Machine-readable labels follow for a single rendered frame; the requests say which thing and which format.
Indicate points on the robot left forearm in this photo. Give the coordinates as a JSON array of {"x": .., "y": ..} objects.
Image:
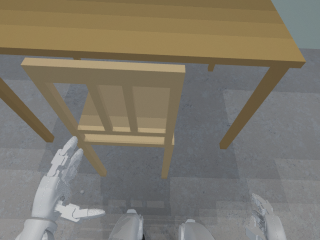
[{"x": 37, "y": 228}]

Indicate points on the right robot shin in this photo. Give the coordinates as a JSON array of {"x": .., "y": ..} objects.
[{"x": 190, "y": 220}]

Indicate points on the right robot hand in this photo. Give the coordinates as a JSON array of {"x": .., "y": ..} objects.
[{"x": 270, "y": 226}]

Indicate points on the left robot hand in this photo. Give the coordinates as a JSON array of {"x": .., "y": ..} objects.
[{"x": 55, "y": 184}]

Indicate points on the robot right thigh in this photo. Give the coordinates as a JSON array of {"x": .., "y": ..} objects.
[{"x": 193, "y": 231}]

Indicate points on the table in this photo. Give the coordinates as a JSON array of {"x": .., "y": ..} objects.
[{"x": 214, "y": 32}]

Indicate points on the chair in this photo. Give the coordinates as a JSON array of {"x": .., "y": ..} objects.
[{"x": 128, "y": 103}]

